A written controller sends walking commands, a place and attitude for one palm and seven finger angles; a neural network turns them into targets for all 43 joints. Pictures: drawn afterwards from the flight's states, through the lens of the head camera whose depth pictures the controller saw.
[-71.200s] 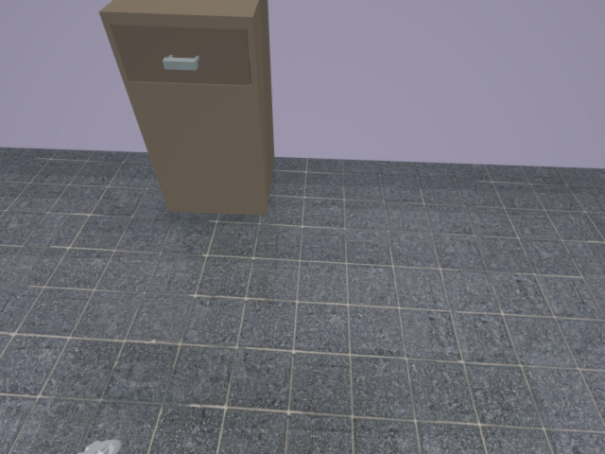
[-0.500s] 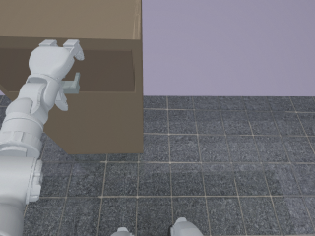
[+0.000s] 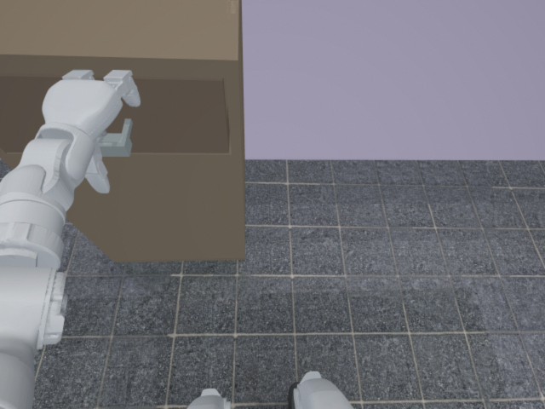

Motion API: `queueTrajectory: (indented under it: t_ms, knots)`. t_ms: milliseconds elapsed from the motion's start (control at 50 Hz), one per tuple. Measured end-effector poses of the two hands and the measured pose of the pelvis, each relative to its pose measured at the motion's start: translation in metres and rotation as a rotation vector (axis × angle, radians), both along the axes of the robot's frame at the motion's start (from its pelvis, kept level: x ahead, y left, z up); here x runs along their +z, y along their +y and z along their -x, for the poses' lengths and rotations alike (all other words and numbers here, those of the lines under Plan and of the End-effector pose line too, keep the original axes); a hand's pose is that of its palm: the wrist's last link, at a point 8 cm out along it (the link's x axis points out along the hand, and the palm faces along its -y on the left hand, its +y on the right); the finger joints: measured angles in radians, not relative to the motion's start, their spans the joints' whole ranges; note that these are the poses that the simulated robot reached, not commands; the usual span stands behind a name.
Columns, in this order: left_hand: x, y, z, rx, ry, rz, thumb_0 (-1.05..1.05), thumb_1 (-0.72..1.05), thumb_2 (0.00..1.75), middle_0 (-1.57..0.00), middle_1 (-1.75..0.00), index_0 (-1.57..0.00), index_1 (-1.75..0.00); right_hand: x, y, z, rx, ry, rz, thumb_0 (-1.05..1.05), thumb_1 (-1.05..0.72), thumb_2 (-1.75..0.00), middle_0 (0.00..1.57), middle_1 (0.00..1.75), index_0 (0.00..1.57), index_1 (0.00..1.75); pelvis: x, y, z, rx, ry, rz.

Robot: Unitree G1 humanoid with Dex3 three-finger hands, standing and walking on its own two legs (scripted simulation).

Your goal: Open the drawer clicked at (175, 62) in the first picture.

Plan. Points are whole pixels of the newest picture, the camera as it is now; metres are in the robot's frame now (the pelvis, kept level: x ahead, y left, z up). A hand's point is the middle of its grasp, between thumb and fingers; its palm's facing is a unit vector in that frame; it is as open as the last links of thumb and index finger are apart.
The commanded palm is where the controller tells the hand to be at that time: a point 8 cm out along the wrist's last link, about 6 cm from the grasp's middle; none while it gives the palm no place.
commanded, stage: re-aim the fingers above the handle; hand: left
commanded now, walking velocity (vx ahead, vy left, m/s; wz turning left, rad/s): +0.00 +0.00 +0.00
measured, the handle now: (99, 134) +0.56 +0.26 +0.01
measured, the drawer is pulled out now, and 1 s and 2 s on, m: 0.00 0.00 0.00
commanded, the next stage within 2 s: lower the fingers behind the handle in 0.06 s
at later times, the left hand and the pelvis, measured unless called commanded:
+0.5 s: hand (85, 152) +0.50 +0.26 +0.03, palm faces -0.21 -0.03 -0.98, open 13.8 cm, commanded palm +0.50 +0.27 +0.09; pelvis +0.00 +0.01 +0.00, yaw +0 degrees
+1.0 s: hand (75, 153) +0.50 +0.28 +0.02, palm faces -0.19 +0.02 -0.98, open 13.9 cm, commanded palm +0.50 +0.26 +0.06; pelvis +0.00 +0.01 -0.01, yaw +0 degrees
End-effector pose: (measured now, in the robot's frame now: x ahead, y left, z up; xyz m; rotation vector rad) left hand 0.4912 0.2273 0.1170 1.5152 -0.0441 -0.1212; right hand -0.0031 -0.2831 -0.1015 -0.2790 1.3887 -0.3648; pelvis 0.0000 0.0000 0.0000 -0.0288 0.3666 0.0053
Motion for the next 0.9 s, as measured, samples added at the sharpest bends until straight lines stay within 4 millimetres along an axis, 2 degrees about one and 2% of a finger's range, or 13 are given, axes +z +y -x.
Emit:
queueTrajectory:
  t_ms: [120, 240, 320, 380, 460, 520, 580, 720, 800, 900]
  knots:
    - [-0.005, 0.006, 0.002, 0.065, -0.082, -0.051, 0.0, -0.49, 0.3, -0.39, -1.24, -0.34, -1.23, -0.013, 0.005, 0.0, 0.009, 0.019, -0.046, 0.01, -0.91, -0.9, 0.2, 0.3, 0.2, 0.3, -0.005, 0.003, 0.005, -0.018, 0.015, -0.006]
    - [0.002, 0.041, 0.004, 0.275, 0.001, -0.101, 0.01, -0.49, 0.3, -0.35, -1.22, -0.36, -1.25, -0.016, 0.018, -0.004, -0.015, -0.01, -0.089, 0.01, -0.91, -0.9, 0.2, 0.3, 0.2, 0.3, 0.001, 0.003, 0.009, -0.026, -0.002, -0.012]
    - [0.003, 0.06, 0.007, 0.308, 0.12, -0.137, 0.0, -0.49, 0.3, -0.33, -1.21, -0.34, -1.23, -0.01, 0.021, -0.001, -0.021, -0.017, -0.079, 0.01, -0.91, -0.9, 0.2, 0.3, 0.2, 0.3, 0.005, 0.003, 0.009, -0.017, -0.01, -0.008]
    - [-0.004, 0.057, 0.007, 0.235, 0.183, -0.141, 0.0, -0.49, 0.3, -0.32, -1.21, -0.33, -1.22, -0.005, 0.02, 0.004, -0.015, -0.001, -0.052, 0.01, -0.91, -0.9, 0.2, 0.3, 0.2, 0.3, 0.004, 0.004, 0.007, -0.005, -0.007, -0.002]
    - [-0.02, 0.041, 0.006, 0.105, 0.193, -0.07, 0.0, -0.49, 0.3, -0.32, -1.2, -0.32, -1.21, -0.001, 0.014, 0.011, -0.015, 0.03, -0.011, 0.01, -0.91, -0.9, 0.2, 0.3, 0.2, 0.3, 0.0, 0.006, 0.003, 0.0, 0.006, 0.005]
    - [-0.03, 0.03, 0.002, 0.024, 0.14, -0.01, 0.0, -0.49, 0.3, -0.32, -1.2, -0.32, -1.21, -0.001, 0.009, 0.014, -0.015, 0.048, 0.015, 0.01, -0.91, -0.9, 0.2, 0.3, 0.2, 0.3, -0.006, 0.008, 0.001, -0.005, 0.026, 0.009]
    - [-0.036, 0.027, -0.001, 0.0, 0.044, 0.013, 0.0, -0.49, 0.3, -0.32, -1.2, -0.32, -1.21, -0.006, 0.007, 0.016, -0.014, 0.065, 0.023, 0.01, -0.91, -0.9, 0.2, 0.3, 0.2, 0.3, -0.013, 0.01, 0.0, -0.012, 0.054, 0.012]
    - [-0.048, 0.038, 0.004, 0.112, -0.079, -0.04, 0.0, -0.49, 0.3, -0.35, -1.23, -0.33, -1.21, -0.028, 0.018, 0.007, 0.011, 0.086, -0.058, 0.01, -0.91, -0.9, 0.2, 0.3, 0.2, 0.3, -0.021, 0.013, 0.002, -0.017, 0.073, 0.014]
    - [-0.046, 0.042, 0.003, 0.208, -0.026, -0.084, 0.0, -0.49, 0.3, -0.33, -1.22, -0.33, -1.22, -0.031, 0.027, -0.003, 0.009, 0.057, -0.096, 0.01, -0.91, -0.9, 0.2, 0.3, 0.2, 0.3, -0.017, 0.012, 0.004, -0.013, 0.058, 0.011]
    - [-0.037, 0.045, 0.0, 0.249, 0.083, -0.094, 0.0, -0.49, 0.3, -0.32, -1.21, -0.32, -1.21, -0.023, 0.031, -0.008, -0.003, 0.012, -0.094, 0.01, -0.91, -0.9, 0.2, 0.3, 0.2, 0.3, -0.009, 0.009, 0.003, -0.011, 0.037, 0.008]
